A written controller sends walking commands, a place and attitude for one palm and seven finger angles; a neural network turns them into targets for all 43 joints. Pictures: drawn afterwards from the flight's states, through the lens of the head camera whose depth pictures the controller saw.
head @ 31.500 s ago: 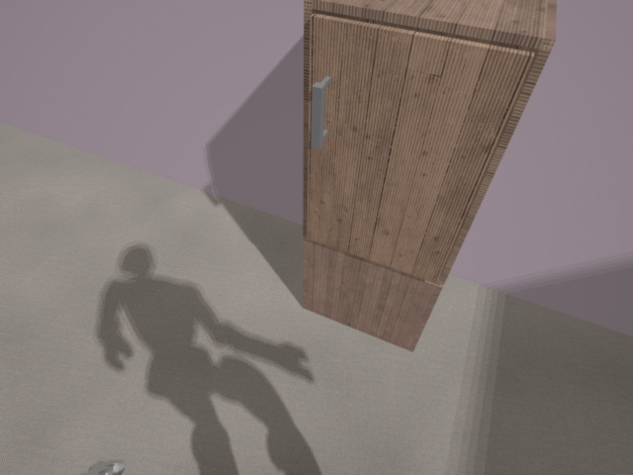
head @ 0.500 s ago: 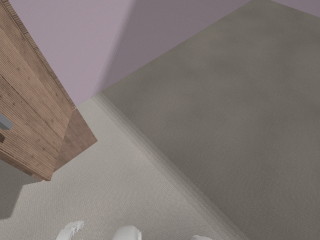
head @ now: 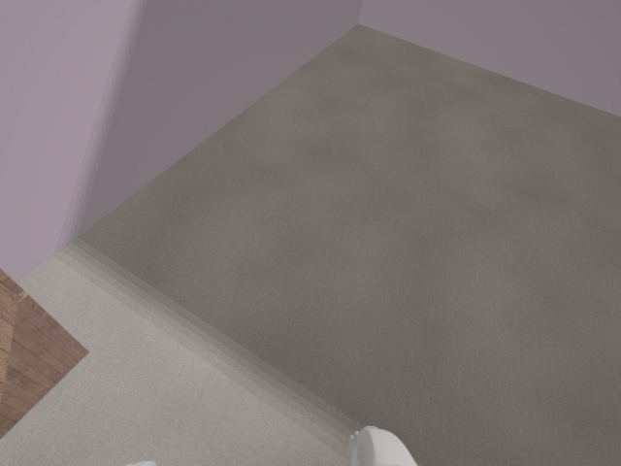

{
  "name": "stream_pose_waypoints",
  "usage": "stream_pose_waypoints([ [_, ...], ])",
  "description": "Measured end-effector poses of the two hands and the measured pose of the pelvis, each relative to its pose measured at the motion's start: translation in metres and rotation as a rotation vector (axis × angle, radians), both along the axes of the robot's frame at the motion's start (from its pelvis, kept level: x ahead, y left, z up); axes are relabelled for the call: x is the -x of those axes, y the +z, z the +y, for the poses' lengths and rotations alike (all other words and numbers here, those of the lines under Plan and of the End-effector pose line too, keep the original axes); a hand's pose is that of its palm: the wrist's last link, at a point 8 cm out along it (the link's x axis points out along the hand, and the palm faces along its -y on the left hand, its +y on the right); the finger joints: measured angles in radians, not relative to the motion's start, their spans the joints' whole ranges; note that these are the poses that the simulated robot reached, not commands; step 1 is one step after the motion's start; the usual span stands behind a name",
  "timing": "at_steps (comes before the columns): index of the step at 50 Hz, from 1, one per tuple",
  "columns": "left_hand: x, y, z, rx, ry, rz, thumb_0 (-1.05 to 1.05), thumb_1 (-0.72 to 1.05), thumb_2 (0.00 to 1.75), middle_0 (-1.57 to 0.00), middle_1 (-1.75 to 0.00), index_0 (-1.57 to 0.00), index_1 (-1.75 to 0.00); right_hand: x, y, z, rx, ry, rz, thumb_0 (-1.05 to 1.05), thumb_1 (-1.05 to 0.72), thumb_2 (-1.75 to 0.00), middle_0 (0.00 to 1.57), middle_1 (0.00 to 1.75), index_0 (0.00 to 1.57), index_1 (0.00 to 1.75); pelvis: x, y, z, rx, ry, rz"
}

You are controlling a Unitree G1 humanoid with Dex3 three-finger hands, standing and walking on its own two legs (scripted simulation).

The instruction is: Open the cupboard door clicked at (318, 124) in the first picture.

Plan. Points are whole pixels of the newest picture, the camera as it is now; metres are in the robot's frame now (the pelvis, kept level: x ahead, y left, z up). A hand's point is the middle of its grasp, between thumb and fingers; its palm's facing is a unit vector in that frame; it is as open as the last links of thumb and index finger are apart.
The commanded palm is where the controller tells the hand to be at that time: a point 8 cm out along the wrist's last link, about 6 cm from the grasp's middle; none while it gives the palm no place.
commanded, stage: walk to a spot facing it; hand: left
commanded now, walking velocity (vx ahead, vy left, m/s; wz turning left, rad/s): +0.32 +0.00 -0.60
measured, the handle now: out of the picture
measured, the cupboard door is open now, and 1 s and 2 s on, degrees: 48 48 48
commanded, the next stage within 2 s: turn to face it in 1.14 s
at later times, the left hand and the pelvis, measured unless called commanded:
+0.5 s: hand (277, 337) +0.34 +0.07 -0.16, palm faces -0.22 -0.94 -0.25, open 7.1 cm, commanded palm none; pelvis +0.21 -0.11 +0.00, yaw -14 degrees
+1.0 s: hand (308, 269) +0.50 +0.02 -0.19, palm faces -0.25 -0.96 -0.13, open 7.4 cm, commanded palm none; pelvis +0.48 -0.14 -0.01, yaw -21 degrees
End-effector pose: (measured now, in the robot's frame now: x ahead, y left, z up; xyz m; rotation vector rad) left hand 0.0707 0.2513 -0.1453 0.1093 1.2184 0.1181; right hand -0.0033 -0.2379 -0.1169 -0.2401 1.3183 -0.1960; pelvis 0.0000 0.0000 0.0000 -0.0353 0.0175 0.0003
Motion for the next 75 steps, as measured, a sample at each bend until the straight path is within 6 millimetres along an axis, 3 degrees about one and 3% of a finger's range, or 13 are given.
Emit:
stream_pose_waypoints([
  [4,-0.063,0.000,-0.015,-0.002,-0.088,-0.021,0.01,0.91,0.90,-0.19,-0.30,-0.19,-0.30,0.032,-0.005,0.005,-0.027,-0.108,0.116,0.00,-0.91,-0.90,0.20,0.30,0.20,0.30,-0.028,-0.003,-0.006,-0.009,-0.060,0.004],
  [9,-0.157,-0.003,-0.061,0.007,-0.226,-0.060,0.01,0.92,0.90,-0.19,-0.30,-0.19,-0.30,0.058,-0.013,0.011,-0.077,-0.237,0.261,0.00,-0.91,-0.90,0.20,0.30,0.20,0.30,-0.070,-0.013,-0.023,-0.025,-0.122,0.009],
  [12,-0.216,-0.008,-0.095,0.007,-0.292,-0.117,0.01,0.91,0.90,-0.19,-0.30,-0.19,-0.30,0.060,-0.023,0.007,-0.116,-0.301,0.342,0.01,-0.91,-0.90,0.20,0.30,0.20,0.30,-0.101,-0.025,-0.042,-0.027,-0.150,0.008],
  [15,-0.256,-0.012,-0.123,-0.004,-0.304,-0.190,0.01,0.91,0.90,-0.20,-0.30,-0.19,-0.30,0.039,-0.037,-0.009,-0.149,-0.347,0.378,0.01,-0.91,-0.90,0.20,0.30,0.20,0.30,-0.130,-0.037,-0.066,-0.044,-0.183,-0.008],
  [21,-0.261,0.000,-0.144,-0.041,-0.294,-0.073,0.00,0.92,0.90,-0.20,-0.30,-0.20,-0.30,-0.098,-0.039,-0.071,-0.109,-0.335,0.111,0.01,-0.91,-0.90,0.20,0.30,0.20,0.30,-0.177,-0.015,-0.093,-0.057,-0.225,-0.023],
  [28,-0.270,0.019,-0.133,-0.119,-0.243,0.021,-0.01,0.95,0.90,-0.20,-0.30,-0.20,-0.30,-0.262,-0.024,-0.121,-0.093,-0.264,-0.186,0.00,-0.91,-0.90,0.19,0.30,0.20,0.30,-0.240,-0.001,-0.114,-0.066,-0.272,-0.008],
  [38,-0.260,-0.001,-0.151,-0.076,-0.157,0.277,0.00,0.92,0.90,-0.20,-0.30,-0.20,-0.30,-0.431,-0.020,-0.141,-0.099,-0.184,-0.296,0.00,-0.91,-0.90,0.19,0.30,0.20,0.30,-0.349,-0.013,-0.130,-0.050,-0.309,-0.014],
  [42,-0.276,-0.014,-0.159,-0.040,-0.156,0.401,0.01,0.91,0.90,-0.20,-0.30,-0.20,-0.30,-0.483,-0.026,-0.142,-0.074,-0.182,-0.320,0.01,-0.91,-0.90,0.20,0.30,0.20,0.30,-0.402,-0.026,-0.132,-0.041,-0.319,-0.018],
  [46,-0.337,-0.023,-0.165,-0.019,-0.199,0.400,0.01,0.91,0.90,-0.20,-0.30,-0.20,-0.30,-0.486,-0.029,-0.143,-0.042,-0.249,-0.283,0.00,-0.91,-0.90,0.20,0.30,0.20,0.30,-0.446,-0.027,-0.135,-0.038,-0.351,-0.039],
  [55,-0.563,-0.004,-0.206,-0.022,-0.324,0.079,0.02,0.93,0.90,-0.20,-0.30,-0.20,-0.30,-0.417,-0.018,-0.122,-0.076,-0.434,0.078,0.00,-0.92,-0.90,0.20,0.30,0.20,0.30,-0.529,-0.002,-0.159,-0.027,-0.391,-0.032],
  [62,-0.700,0.001,-0.270,-0.045,-0.483,-0.005,0.01,0.93,0.90,-0.19,-0.30,-0.19,-0.30,-0.404,-0.017,-0.106,-0.154,-0.587,0.244,0.01,-0.92,-0.90,0.19,0.30,0.20,0.30,-0.591,-0.007,-0.201,-0.031,-0.461,-0.014],
  [68,-0.791,-0.010,-0.357,-0.036,-0.581,-0.119,0.01,0.92,0.90,-0.19,-0.30,-0.19,-0.30,-0.427,-0.030,-0.120,-0.239,-0.668,0.356,0.01,-0.91,-0.90,0.20,0.30,0.20,0.30,-0.643,-0.027,-0.257,-0.047,-0.472,-0.002],
  [75,-0.800,0.000,-0.402,0.018,-0.487,-0.120,0.00,0.92,0.90,-0.20,-0.30,-0.20,-0.30,-0.534,-0.034,-0.207,-0.187,-0.584,0.208,0.01,-0.91,-0.90,0.20,0.30,0.20,0.30,-0.680,-0.010,-0.291,-0.049,-0.402,-0.022],
])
